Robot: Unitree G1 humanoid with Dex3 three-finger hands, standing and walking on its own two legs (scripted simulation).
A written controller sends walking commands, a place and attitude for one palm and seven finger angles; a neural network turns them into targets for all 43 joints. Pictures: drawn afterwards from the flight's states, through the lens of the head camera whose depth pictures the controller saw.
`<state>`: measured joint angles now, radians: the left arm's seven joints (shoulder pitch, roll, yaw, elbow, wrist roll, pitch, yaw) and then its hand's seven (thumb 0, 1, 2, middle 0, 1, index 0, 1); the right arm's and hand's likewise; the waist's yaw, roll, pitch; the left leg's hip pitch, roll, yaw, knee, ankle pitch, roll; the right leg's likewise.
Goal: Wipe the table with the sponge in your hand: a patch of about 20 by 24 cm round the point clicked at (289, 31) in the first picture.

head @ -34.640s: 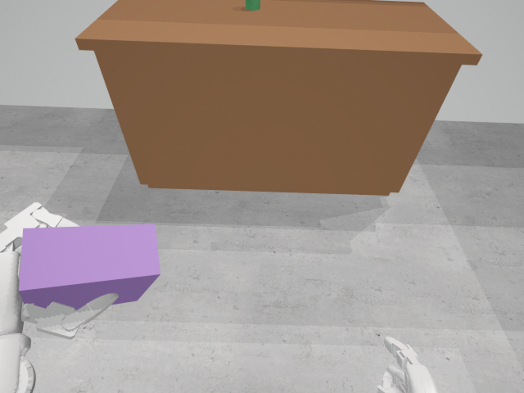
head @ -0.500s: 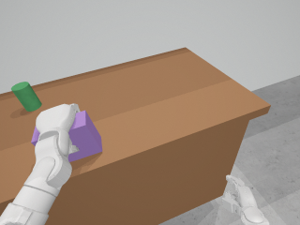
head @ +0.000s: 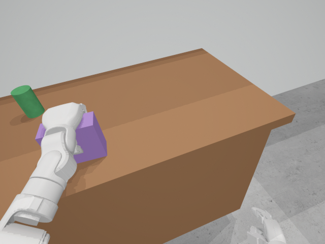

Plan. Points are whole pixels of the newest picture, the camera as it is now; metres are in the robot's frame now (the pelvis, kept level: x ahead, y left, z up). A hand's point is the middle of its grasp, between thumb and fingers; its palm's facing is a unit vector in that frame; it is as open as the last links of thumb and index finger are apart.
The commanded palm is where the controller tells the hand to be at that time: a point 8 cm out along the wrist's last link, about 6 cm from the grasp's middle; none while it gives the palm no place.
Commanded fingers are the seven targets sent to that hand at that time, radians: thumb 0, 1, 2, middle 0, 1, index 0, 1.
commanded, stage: wipe forward along the middle lane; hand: left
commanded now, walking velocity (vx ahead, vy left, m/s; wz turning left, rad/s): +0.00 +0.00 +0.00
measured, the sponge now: (78, 145) +0.33 +0.28 +0.09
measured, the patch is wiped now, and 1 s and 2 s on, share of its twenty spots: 1.00 1.00 1.00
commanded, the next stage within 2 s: slide back across to the first lane in 1.02 s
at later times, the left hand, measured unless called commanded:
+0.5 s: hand (74, 119) +0.39 +0.30 +0.14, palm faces -0.09 -0.02 -1.00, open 9.7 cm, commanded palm +0.38 +0.31 +0.17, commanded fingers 0.00 0.10 1.30 -1.20 -1.60 -1.20 -1.60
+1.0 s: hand (74, 110) +0.43 +0.32 +0.13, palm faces -0.11 -0.01 -0.99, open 9.7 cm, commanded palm +0.43 +0.32 +0.17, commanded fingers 0.00 0.10 1.30 -1.20 -1.60 -1.20 -1.60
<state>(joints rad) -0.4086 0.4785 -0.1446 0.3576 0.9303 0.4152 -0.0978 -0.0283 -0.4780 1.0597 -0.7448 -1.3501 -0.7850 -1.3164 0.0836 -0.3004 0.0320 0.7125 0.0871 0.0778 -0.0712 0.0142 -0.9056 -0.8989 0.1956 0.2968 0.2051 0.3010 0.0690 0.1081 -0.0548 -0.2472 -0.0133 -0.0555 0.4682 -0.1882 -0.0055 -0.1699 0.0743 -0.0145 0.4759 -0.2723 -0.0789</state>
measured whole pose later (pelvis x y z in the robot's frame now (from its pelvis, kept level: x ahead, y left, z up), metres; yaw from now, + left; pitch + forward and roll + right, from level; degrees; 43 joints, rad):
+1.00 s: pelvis +0.00 +0.01 +0.00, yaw -1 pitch +7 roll -1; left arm -0.84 0.60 -0.06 1.00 1.01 0.19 -0.05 0.00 -0.52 1.10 -0.77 -1.34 -0.81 -1.31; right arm 0.25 -0.31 0.01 0.74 0.09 0.12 -0.06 0.01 -0.91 -0.90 0.20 0.30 0.21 0.30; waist -0.03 0.08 -0.10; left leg -0.45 0.00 -0.05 0.53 -0.20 0.01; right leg -0.34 0.09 -0.01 0.48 -0.25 -0.06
